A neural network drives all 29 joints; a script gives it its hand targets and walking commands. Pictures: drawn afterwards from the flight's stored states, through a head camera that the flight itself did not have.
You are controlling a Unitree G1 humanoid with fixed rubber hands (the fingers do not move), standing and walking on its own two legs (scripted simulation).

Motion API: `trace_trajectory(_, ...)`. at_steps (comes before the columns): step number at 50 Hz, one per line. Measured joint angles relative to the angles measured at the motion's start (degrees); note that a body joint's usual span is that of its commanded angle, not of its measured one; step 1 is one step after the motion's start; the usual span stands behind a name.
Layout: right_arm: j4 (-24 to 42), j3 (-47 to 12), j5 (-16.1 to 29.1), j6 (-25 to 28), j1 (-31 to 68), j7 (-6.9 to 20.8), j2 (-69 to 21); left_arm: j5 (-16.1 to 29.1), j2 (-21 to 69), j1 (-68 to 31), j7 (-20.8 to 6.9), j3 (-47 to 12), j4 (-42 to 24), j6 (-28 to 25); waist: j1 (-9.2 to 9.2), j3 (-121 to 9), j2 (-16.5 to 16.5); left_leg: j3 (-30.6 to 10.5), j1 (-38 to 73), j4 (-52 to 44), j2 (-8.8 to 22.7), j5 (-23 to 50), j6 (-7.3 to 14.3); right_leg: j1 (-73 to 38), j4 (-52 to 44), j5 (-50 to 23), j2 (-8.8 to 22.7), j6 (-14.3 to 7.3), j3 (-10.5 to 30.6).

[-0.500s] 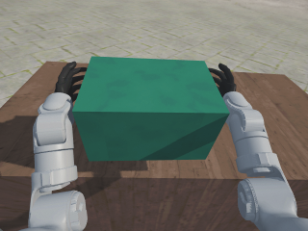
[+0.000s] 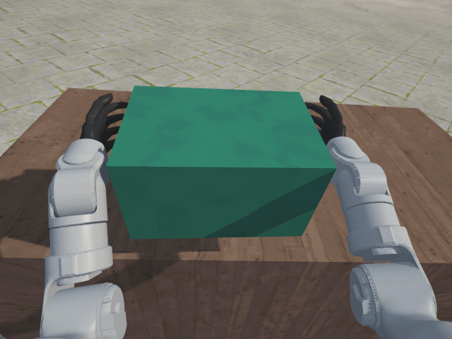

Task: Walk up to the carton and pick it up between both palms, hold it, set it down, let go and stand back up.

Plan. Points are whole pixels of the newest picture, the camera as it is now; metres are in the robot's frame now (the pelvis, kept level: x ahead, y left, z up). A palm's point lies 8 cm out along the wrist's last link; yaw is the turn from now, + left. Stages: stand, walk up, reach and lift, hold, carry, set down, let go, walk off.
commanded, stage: hold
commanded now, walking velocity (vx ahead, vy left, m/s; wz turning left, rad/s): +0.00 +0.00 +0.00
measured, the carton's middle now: (219, 161) +0.36 +0.01 +0.18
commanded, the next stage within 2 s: none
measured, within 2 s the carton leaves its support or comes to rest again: neither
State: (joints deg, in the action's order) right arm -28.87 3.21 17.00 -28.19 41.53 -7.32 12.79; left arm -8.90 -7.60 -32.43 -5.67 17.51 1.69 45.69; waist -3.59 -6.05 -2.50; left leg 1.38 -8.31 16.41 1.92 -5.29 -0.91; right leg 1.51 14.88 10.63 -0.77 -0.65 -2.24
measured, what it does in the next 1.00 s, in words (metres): stands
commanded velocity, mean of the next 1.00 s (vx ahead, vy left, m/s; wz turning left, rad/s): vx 0.00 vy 0.00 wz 0.00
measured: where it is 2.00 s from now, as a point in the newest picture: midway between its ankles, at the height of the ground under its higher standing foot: outside the picture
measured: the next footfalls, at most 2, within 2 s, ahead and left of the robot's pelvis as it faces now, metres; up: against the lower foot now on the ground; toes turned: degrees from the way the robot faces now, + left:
none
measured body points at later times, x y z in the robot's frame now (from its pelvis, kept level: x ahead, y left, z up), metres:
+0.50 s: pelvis +0.00 +0.00 +0.00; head -0.06 +0.02 +0.45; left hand +0.36 +0.20 +0.22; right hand +0.38 -0.19 +0.22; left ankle +0.04 +0.13 -0.75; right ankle -0.02 -0.11 -0.75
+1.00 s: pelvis +0.00 +0.00 +0.00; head -0.06 +0.02 +0.45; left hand +0.36 +0.21 +0.23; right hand +0.38 -0.19 +0.23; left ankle +0.04 +0.13 -0.75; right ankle -0.02 -0.11 -0.75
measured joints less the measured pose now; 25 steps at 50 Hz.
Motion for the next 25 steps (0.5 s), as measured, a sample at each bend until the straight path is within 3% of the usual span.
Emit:
trace_trajectory(10, -2.7, 0.4, -1.1, -0.6, 1.5, 0.3, -0.2, -1.2, 0.6, -1.5, -0.8, 1.2, 2.9, 0.1, 0.25, 0.2, 0.0, 0.3, 1.1, -0.7, 0.0, 0.2, 0.1, -0.8, -0.3, -0.1, 0.0, 0.0, 0.3)
trace_trajectory(18, 0.9, 0.5, 0.2, 0.4, -0.1, -0.1, -0.2, 0.2, 0.1, -0.2, 0.3, 0.0, -0.8, -0.3, -0.01, -0.2, 0.1, -0.1, -0.2, 0.2, 0.0, -0.1, 0.0, 0.1, 0.0, 0.0, 0.0, 0.0, -0.1)
trace_trajectory(25, -2.7, 0.5, -1.2, -0.6, 1.5, 0.2, -0.2, -1.2, 0.6, -1.5, -0.8, 1.3, 2.9, 0.1, 0.26, 0.2, 0.0, 0.3, 1.1, -0.7, 0.0, 0.2, 0.1, -0.8, -0.3, -0.1, 0.0, 0.0, 0.3)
